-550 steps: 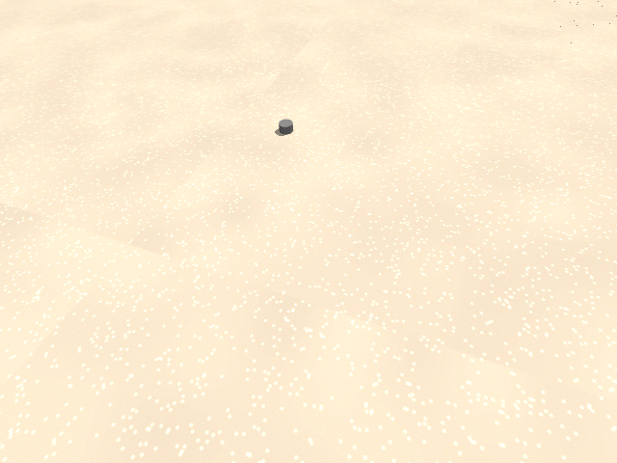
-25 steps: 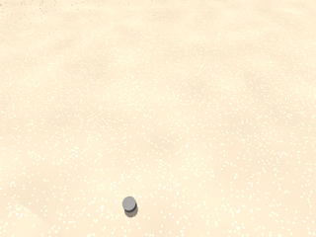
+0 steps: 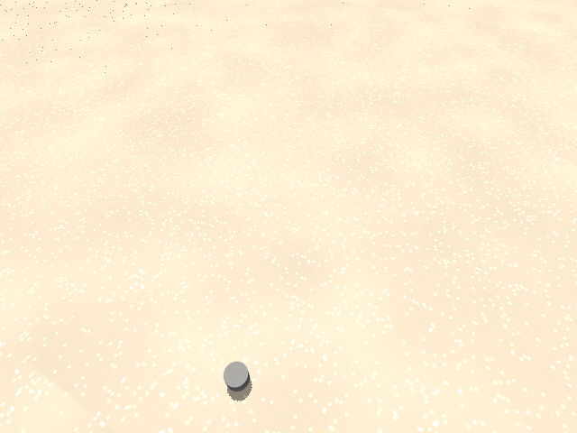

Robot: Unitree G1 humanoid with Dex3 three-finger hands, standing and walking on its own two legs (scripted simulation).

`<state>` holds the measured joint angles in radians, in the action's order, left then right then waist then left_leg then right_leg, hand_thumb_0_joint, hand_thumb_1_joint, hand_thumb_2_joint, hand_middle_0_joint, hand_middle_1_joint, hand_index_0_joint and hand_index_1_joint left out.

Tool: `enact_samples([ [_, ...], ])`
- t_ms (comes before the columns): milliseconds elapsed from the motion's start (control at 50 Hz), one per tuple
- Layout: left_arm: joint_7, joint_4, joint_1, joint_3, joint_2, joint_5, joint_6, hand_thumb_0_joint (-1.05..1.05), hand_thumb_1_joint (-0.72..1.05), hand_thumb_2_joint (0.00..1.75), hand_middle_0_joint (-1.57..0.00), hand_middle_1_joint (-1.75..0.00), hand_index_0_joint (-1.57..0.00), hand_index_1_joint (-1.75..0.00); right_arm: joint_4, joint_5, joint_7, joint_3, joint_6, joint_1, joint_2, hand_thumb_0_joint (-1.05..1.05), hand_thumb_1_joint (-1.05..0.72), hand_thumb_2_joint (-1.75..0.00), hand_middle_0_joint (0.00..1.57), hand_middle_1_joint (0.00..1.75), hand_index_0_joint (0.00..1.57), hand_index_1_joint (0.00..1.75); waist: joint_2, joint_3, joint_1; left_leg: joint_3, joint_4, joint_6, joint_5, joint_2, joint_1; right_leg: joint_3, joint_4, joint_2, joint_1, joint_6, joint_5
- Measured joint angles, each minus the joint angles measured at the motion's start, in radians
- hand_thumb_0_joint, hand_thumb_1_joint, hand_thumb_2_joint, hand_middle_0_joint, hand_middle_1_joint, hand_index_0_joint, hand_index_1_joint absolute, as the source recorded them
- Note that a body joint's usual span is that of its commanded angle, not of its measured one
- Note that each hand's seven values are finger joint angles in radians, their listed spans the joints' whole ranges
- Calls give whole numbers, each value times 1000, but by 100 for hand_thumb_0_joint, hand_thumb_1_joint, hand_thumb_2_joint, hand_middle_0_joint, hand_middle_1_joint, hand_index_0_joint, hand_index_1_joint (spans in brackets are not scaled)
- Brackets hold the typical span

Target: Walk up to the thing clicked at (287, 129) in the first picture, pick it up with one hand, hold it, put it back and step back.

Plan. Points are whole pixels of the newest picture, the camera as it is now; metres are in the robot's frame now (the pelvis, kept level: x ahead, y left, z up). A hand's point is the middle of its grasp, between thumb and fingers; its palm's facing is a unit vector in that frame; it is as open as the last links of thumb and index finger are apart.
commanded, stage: walk up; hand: left
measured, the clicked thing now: (236, 376) +0.42 +0.22 -0.75
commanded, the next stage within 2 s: stand in 0.06 s
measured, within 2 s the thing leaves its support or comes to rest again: neither
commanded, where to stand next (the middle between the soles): +0.02 +0.00 m, yaw -3 degrees
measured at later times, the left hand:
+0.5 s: hand out of the picture +0.10 +0.25 -0.15, palm faces -0.03 -0.94 -0.34, open 7.4 cm
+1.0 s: hand out of the picture +0.11 +0.25 -0.15, palm faces -0.04 -0.94 -0.34, open 7.4 cm
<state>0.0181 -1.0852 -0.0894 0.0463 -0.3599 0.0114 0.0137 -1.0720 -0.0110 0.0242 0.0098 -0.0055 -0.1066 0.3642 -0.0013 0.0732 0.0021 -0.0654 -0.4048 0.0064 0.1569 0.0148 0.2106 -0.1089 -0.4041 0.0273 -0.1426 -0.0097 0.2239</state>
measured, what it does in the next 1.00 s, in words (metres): stands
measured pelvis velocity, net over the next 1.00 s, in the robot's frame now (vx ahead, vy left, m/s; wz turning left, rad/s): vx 0.03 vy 0.00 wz -0.03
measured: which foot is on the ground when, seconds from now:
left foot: down 0.00-1.00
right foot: down 0.00-1.00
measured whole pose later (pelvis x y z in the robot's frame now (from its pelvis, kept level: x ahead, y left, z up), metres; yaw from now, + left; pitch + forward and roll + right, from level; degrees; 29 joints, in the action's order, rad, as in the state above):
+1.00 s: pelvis +0.03 +0.00 +0.01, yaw -2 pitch -2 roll +0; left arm 0.01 -1.12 -0.12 0.01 -0.35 0.01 -0.01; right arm -1.11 -0.01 0.00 -0.02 0.01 -0.11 0.36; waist -0.01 0.04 0.00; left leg -0.03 -0.32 0.01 0.17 0.00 0.12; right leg -0.08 -0.30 0.01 -0.06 0.00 0.21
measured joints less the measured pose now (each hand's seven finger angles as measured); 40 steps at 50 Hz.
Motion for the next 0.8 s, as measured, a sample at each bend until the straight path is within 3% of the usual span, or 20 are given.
enact_samples([
  [300,0,-48,-49,-26,18,2,-16,0,90,89,-21,-30,-21,-30,-37,-8,-12,-23,14,-25,-17,0,-90,-90,20,30,21,30,-7,-31,1,13,52,1,1,-7,-48,13,70,-8,50,5,-14],
  [800,-12,-34,-24,-32,12,-2,-20,0,90,89,-21,-30,-21,-30,-36,-4,-24,-30,18,3,-7,0,-90,-90,20,30,21,30,-5,-36,0,31,77,2,18,-11,-93,31,94,-11,88,6,-4],
])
